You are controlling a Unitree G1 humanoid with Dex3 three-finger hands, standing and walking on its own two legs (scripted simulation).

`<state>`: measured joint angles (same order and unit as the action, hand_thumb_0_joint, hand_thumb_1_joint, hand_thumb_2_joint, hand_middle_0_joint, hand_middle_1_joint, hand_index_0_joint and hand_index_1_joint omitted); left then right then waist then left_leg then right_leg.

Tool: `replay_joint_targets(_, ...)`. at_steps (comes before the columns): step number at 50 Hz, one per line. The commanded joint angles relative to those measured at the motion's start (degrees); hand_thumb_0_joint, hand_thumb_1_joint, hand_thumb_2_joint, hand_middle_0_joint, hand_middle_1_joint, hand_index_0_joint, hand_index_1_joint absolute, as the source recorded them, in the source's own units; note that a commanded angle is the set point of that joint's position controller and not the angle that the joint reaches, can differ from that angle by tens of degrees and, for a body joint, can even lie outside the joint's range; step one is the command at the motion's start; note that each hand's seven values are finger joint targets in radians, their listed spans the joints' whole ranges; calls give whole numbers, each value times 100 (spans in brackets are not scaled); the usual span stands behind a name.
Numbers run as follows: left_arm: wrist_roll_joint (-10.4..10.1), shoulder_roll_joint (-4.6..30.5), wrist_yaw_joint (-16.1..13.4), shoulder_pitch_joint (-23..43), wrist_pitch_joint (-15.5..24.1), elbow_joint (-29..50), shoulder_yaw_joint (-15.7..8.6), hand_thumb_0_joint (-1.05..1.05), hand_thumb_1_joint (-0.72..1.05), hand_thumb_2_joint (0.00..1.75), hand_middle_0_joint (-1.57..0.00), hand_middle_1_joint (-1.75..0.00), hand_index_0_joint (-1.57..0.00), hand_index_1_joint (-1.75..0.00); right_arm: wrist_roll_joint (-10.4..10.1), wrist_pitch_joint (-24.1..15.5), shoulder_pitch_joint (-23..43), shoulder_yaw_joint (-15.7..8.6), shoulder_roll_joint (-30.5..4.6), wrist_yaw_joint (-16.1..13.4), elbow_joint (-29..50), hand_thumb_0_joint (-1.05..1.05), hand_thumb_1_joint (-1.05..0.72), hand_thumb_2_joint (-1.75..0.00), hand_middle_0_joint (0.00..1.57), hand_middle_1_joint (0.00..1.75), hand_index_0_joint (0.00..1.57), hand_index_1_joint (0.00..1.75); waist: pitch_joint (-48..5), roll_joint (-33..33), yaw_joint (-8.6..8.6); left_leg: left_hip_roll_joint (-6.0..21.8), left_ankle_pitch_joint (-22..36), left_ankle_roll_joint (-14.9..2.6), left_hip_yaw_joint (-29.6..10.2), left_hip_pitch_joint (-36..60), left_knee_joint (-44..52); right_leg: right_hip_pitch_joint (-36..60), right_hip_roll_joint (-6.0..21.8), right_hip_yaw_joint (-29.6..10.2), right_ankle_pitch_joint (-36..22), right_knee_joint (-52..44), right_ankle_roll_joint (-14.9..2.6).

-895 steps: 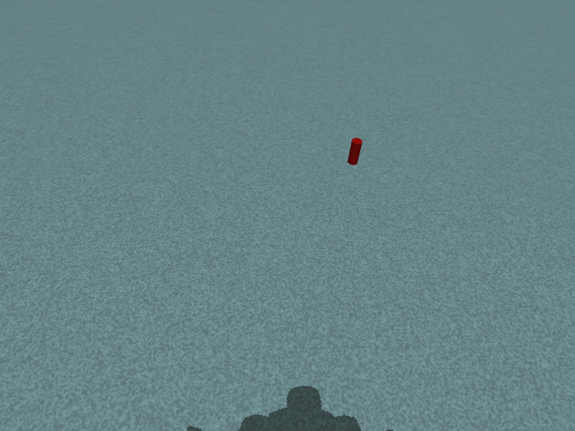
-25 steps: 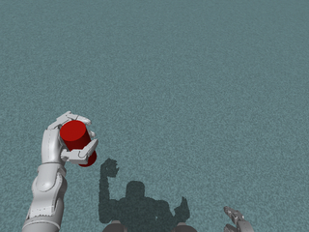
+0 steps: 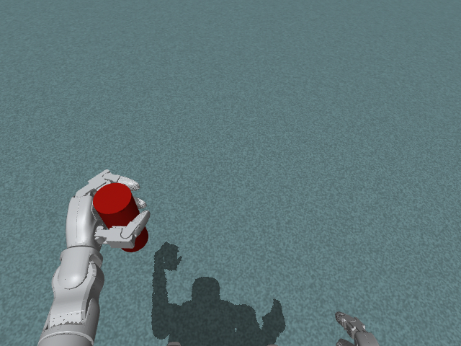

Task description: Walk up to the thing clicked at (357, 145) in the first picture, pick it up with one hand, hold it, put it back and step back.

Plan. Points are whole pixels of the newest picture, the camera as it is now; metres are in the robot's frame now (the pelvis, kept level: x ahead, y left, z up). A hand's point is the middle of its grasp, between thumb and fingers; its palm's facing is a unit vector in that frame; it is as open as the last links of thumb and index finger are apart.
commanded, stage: hold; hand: left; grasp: from the side
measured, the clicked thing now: (124, 220) +0.33 +0.18 +0.02
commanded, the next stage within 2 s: none
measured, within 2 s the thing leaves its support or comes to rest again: neither
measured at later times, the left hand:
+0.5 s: hand (124, 209) +0.33 +0.17 +0.07, palm faces +0.10 -0.99 +0.00, open 7.7 cm
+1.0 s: hand (125, 212) +0.32 +0.16 +0.07, palm faces +0.10 -1.00 +0.01, open 7.7 cm
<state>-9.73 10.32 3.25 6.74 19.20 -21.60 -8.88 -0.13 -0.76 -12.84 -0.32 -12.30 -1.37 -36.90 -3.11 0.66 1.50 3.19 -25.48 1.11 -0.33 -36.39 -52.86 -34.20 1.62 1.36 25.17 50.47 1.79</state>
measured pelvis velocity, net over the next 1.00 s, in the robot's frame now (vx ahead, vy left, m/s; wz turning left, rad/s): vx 0.00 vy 0.00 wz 0.00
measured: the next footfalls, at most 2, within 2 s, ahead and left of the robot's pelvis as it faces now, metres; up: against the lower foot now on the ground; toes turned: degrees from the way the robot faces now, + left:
none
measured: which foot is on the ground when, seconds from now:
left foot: down 0.00-1.00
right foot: down 0.00-1.00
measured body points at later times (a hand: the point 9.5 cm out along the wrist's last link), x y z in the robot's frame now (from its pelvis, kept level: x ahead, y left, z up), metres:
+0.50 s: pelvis +0.00 +0.00 +0.01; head +0.05 +0.00 +0.46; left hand +0.32 +0.22 +0.07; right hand +0.14 -0.24 -0.10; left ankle +0.01 +0.13 -0.69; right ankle +0.00 -0.14 -0.69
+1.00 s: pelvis +0.00 +0.00 +0.01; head +0.04 +0.00 +0.46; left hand +0.31 +0.22 +0.07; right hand +0.13 -0.25 -0.10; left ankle +0.01 +0.13 -0.69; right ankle +0.00 -0.14 -0.69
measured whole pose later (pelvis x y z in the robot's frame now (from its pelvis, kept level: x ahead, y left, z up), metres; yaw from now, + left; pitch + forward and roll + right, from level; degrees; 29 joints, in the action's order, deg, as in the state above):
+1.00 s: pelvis +0.00 +0.00 +0.01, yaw +0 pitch +6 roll -1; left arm -9.7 9.6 3.6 6.4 19.5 -22.2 -8.3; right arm -0.1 -0.2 -12.8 -0.5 -12.3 -1.1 -37.5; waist -2.0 0.8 1.1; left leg 3.1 -23.3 1.4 -0.3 -30.8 -48.0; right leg -28.8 1.6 1.5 23.2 46.0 1.5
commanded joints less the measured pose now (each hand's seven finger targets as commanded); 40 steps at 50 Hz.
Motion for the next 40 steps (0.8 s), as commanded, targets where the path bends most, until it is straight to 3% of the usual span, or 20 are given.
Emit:
replay_joint_targets(1,-32,555,-54,1333,385,1206,-139,0,41,118,-127,-135,-128,-135,-17,-198,124,-299,-758,-44,710,0,-90,-90,20,30,20,30,-1447,39,19,-195,1602,-79,62,966,794,715,-205,134,-1803,-674,-181)
replay_joint_targets(5,-27,744,-59,1491,411,1435,-255,0,41,119,-129,-136,-130,-136,-20,-188,93,-320,-791,-52,692,0,-91,-90,20,30,20,30,-1700,61,-15,-186,1827,-78,47,1168,820,913,-197,124,-1998,-712,-175)
replay_joint_targets(8,-20,643,-66,1524,396,1505,-150,0,38,118,-128,-136,-130,-136,-18,-174,121,-327,-779,-30,705,0,-91,-90,20,30,20,30,-1592,220,-24,-165,1840,-54,16,1287,899,810,-218,155,-1920,-728,-188)
replay_joint_targets(9,-41,576,-66,1271,344,1166,-184,0,40,118,-127,-135,-129,-135,-17,-177,43,-343,-816,-43,681,0,-90,-90,20,30,20,30,-1596,28,44,-152,1904,-64,9,1292,888,875,-230,171,-1962,-722,-187)
replay_joint_targets(10,-59,559,-73,1207,351,1317,-184,0,41,119,-127,-136,-129,-136,-28,-178,119,-335,-801,-29,708,0,-90,-90,20,30,20,30,-1530,-7,-33,-154,1863,-59,11,1234,938,920,-228,177,-1943,-740,-191)
replay_joint_targets(12,-22,695,-85,1382,371,1457,-215,0,38,120,-128,-137,-129,-137,-22,-150,106,-329,-792,-25,706,0,-90,-90,20,30,20,30,-1639,124,-39,-173,1966,-56,35,1307,925,1003,-219,156,-2039,-769,-190)
replay_joint_targets(13,-14,597,-88,1309,339,1382,-147,0,40,120,-128,-137,-130,-136,-15,-145,98,-329,-791,-23,706,0,-90,-90,20,30,20,30,-1622,57,-19,-164,2020,-55,12,1318,950,1023,-226,180,-2075,-765,-191)
replay_joint_targets(16,-53,608,-77,1319,339,1409,-182,0,39,119,-127,-137,-129,-136,-27,-153,157,-311,-757,-27,733,0,-90,-90,20,30,20,30,-1461,19,-43,-193,1754,-72,54,1204,992,1043,-200,148,-1923,-873,-166)
replay_joint_targets(19,-31,606,-45,1495,338,1585,-106,0,42,121,-129,-139,-131,-138,-21,-149,150,-309,-757,-31,729,0,-90,-90,20,30,20,30,-1527,107,5,-186,1956,-73,72,1379,981,1052,-204,134,-2106,-883,-160)
replay_joint_targets(21,-23,676,-60,1402,301,1490,-185,0,42,121,-127,-137,-129,-136,-35,-139,155,-310,-769,-46,728,0,-90,-90,20,30,20,30,-1502,35,-30,-200,1883,-82,94,1339,1011,1123,-191,122,-2087,-952,-157)
replay_joint_targets(25,-61,613,-30,1441,308,1299,-218,0,41,119,-127,-136,-128,-135,-19,-159,163,-302,-741,-33,677,0,-90,-90,20,30,20,30,-1324,34,-13,-189,1730,-86,77,1267,1056,993,-193,137,-1909,-972,-155)
replay_joint_targets(26,-55,454,-25,1261,301,1046,-120,0,40,119,-126,-137,-129,-136,-16,-161,181,-309,-754,-28,692,0,-90,-90,20,30,20,30,-1164,-81,39,-187,1648,-93,76,1203,1066,941,-197,144,-1840,-959,-155)
replay_joint_targets(29,-20,737,-20,1471,406,1364,-306,0,42,120,-127,-137,-129,-136,-13,-148,165,-311,-747,-14,695,0,-90,-90,20,30,20,30,-1451,141,-66,-200,1681,-72,62,1332,1092,1067,-190,139,-1824,-937,-186)
replay_joint_targets(31,-37,677,-6,1347,418,1369,-247,0,42,119,-127,-137,-129,-135,-19,-160,207,-316,-769,-13,741,0,-90,-90,20,30,20,30,-1553,31,-72,-203,1775,-74,66,1394,1097,1189,-194,141,-1915,-967,-173)
replay_joint_targets(32,-46,508,22,1238,408,1300,-88,0,41,120,-129,-138,-131,-137,-26,-166,215,-301,-751,-8,740,0,-90,-90,20,30,20,30,-1432,73,-25,-203,1757,-71,77,1409,1105,1113,-195,140,-1909,-972,-173)
replay_joint_targets(34,-65,750,11,1436,429,1450,-313,0,42,120,-127,-137,-129,-136,-22,-158,181,-320,-762,-20,687,0,-90,-90,20,30,20,30,-1551,98,-49,-191,1875,-72,54,1384,1074,1138,-201,146,-2011,-957,-171)
replay_joint_targets(35,-59,639,13,1342,423,1329,-217,0,42,119,-127,-136,-129,-135,-14,-165,180,-315,-767,-17,695,0,-90,-90,20,30,20,30,-1509,92,-10,-188,1870,-76,65,1407,1071,1139,-197,139,-2014,-951,-170)
replay_joint_targets(36,-65,680,1,1252,403,1209,-288,0,41,120,-127,-137,-129,-136,-18,-162,163,-320,-787,-21,679,0,-90,-90,20,30,20,30,-1452,35,-30,-172,1912,-82,49,1372,1072,1105,-206,148,-2028,-925,-171)
replay_joint_targets(37,-50,549,10,1394,425,1331,-129,0,41,120,-127,-137,-129,-136,-14,-161,191,-312,-762,-12,696,0,-90,-90,20,30,20,30,-1382,83,-4,-183,1785,-73,67,1342,1093,1042,-200,138,-1939,-959,-176)
replay_joint_targets(40,-81,617,10,1375,423,1178,-235,0,42,122,-129,-139,-131,-138,-31,-178,212,-324,-796,-20,690,0,-90,-90,20,30,20,30,-1227,-51,-9,-173,1545,-85,51,1294,1156,1011,-200,147,-1700,-1007,-172)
